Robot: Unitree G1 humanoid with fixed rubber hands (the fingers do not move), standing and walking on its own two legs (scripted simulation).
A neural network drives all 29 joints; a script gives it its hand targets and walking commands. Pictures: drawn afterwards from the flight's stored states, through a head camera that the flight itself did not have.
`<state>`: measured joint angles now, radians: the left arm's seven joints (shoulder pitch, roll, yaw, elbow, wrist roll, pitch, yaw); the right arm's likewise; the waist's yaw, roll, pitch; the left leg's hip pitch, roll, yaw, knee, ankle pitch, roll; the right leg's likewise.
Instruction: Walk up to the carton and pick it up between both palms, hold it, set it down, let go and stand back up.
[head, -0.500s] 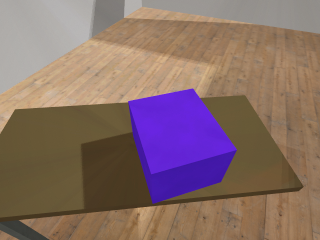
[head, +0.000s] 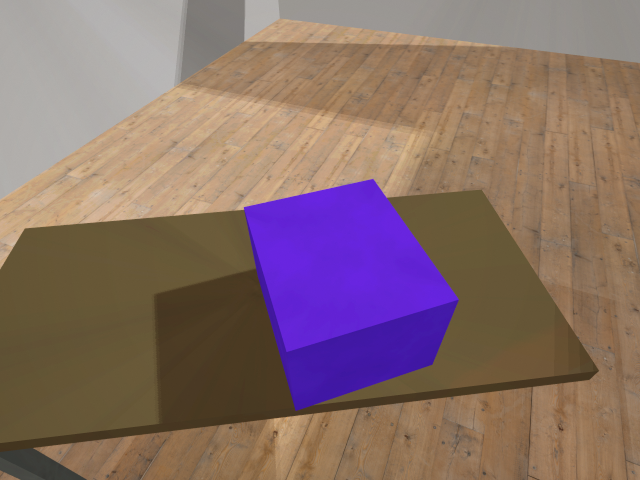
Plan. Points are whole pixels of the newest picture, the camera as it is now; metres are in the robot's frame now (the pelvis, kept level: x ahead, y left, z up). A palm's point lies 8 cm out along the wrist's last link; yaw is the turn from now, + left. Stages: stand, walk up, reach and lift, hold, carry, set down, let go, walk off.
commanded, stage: stand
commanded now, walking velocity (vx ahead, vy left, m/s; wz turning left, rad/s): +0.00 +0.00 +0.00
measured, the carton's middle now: (337, 285) +0.48 -0.01 -0.08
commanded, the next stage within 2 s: none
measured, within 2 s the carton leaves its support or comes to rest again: neither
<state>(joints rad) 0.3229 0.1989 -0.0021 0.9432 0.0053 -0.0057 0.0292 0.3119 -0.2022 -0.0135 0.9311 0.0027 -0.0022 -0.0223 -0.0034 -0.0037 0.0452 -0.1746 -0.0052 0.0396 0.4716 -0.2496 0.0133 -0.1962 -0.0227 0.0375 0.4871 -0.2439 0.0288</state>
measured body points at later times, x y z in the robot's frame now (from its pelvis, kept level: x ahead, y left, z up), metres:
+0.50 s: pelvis +0.00 -0.01 +0.00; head +0.00 -0.01 +0.45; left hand +0.02 +0.23 -0.15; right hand +0.01 -0.25 -0.15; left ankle +0.01 +0.11 -0.74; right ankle +0.01 -0.14 -0.74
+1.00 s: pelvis +0.01 -0.02 +0.00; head +0.01 -0.02 +0.45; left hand +0.02 +0.21 -0.15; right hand +0.01 -0.25 -0.15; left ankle +0.01 +0.11 -0.74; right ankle +0.01 -0.14 -0.74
